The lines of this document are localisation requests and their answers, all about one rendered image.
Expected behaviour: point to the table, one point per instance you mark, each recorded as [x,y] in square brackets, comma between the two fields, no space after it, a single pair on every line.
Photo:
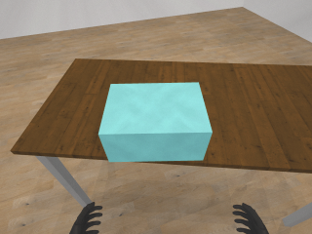
[260,115]

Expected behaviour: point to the left robot hand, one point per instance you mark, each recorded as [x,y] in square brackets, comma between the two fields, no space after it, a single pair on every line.
[81,224]

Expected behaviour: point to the carton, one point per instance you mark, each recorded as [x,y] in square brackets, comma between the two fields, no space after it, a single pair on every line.
[155,122]

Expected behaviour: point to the right robot hand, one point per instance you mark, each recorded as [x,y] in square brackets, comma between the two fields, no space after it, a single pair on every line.
[253,221]

